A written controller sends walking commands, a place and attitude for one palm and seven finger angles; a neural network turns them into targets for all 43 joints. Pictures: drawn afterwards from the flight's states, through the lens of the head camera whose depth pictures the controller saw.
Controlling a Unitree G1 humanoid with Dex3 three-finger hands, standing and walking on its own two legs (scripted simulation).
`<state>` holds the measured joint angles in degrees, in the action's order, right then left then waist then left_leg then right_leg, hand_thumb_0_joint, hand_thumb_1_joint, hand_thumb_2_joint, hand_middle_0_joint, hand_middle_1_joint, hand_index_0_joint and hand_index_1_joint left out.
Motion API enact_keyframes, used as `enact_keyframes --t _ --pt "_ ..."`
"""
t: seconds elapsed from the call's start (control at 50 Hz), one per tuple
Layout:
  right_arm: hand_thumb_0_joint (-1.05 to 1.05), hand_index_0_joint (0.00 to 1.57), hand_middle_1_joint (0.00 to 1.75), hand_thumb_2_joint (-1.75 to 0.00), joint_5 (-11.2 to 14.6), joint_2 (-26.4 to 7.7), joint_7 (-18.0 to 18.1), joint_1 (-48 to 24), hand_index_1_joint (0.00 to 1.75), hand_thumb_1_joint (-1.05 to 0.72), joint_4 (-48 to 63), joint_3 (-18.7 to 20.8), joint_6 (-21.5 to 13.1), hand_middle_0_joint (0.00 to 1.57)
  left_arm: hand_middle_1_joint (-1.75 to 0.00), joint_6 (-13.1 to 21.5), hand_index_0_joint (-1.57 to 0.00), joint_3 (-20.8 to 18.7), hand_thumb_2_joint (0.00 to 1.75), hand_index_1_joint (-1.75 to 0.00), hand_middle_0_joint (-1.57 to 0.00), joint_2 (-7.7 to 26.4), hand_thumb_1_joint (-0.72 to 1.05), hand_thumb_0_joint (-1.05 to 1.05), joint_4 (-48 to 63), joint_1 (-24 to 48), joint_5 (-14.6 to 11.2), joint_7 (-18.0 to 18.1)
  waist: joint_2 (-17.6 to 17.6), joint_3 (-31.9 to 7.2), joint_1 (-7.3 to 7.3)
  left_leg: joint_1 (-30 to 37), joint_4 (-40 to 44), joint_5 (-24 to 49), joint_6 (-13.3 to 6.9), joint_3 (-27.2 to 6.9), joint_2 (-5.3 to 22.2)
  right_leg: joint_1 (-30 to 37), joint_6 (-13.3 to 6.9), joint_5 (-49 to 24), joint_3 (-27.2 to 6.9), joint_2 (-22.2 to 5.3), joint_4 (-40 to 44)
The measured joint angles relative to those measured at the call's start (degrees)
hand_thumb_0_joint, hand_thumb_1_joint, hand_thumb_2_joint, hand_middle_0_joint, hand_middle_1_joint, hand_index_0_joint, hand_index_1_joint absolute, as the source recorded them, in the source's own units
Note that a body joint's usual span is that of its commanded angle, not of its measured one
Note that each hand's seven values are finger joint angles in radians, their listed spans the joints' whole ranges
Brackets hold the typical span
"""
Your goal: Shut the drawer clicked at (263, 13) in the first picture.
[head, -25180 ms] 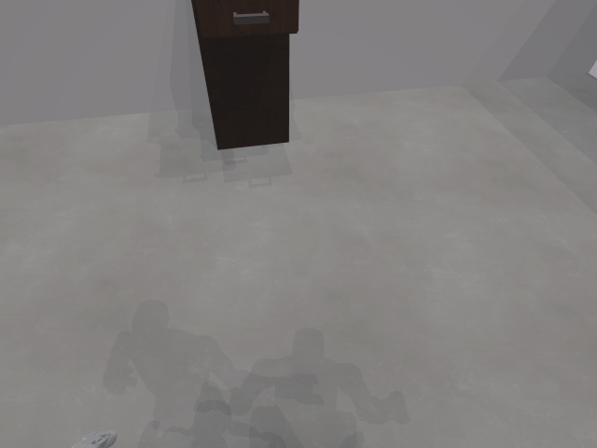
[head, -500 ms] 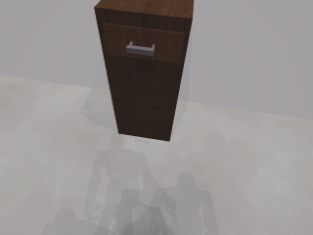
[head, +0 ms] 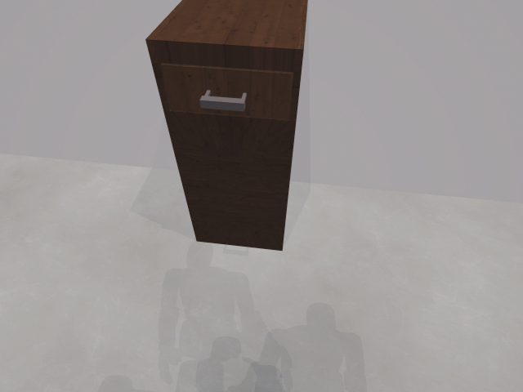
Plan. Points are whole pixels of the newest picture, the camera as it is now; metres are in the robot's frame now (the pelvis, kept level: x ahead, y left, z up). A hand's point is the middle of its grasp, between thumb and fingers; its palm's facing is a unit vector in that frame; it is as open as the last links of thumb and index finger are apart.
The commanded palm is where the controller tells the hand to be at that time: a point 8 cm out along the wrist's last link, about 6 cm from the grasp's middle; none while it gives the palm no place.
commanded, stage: let the arm hang, fingers relaxed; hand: left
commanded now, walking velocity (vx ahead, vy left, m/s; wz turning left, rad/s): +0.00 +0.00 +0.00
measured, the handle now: (224, 99) +0.83 +0.15 +0.01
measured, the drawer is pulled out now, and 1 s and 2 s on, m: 0.00 0.00 0.00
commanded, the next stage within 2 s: look to check the result in 0.12 s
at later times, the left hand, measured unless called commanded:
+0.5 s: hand out of the picture -0.02 +0.15 -0.18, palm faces +0.06 -0.98 -0.19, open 7.4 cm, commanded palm none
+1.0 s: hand out of the picture +0.01 +0.16 -0.17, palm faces +0.04 -0.98 -0.20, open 7.4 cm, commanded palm none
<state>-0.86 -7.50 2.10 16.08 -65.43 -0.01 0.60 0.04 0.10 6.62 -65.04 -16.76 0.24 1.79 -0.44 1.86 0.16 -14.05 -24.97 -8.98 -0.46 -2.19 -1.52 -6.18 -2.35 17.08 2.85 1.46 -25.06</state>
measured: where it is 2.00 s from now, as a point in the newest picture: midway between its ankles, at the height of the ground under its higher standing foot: outside the picture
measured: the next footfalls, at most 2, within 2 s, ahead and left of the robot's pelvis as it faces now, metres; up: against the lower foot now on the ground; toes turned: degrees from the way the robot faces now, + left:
none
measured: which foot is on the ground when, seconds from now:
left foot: down 0.00-1.00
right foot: down 0.00-1.00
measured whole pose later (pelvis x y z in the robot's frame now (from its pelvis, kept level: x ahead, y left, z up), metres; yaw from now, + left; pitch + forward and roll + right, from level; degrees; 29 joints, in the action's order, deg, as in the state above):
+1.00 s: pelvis +0.02 -0.02 +0.00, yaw -1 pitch -2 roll +0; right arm -0.7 -8.4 2.6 14.6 -65.2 0.3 0.4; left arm 0.3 -0.9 8.5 -64.9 -16.2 0.1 2.1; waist -0.3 3.1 0.0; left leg -12.1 -24.7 -10.8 1.0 -2.2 0.0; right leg -3.5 -3.7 17.5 2.5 3.1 -22.8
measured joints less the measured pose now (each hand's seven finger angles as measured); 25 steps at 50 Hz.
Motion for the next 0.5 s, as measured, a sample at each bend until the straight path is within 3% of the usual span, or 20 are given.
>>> enact_keyframes --t 0.5 --pt "0.0 0.2 0.3 -0.9 0.2 0.5 0.5 0.1 0.3 -0.91 0.0 0.2 0.0 0.2 -0.3 -0.1 -0.2 -0.8 0.9 -0.3 -0.2 1.0 0.91 0.01 -0.6 -1.8 -0.1 0.5 -0.1 1.3 -0.33 0.8 -0.8 -1.6 1.1 -0.4 1.1 1.5 -1.1 0.6 0.2 1.2 1.0"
